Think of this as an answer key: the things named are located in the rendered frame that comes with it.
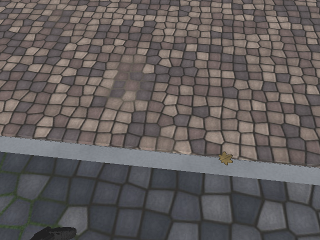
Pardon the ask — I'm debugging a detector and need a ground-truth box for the robot left hand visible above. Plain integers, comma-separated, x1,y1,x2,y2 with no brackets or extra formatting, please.
30,226,77,240

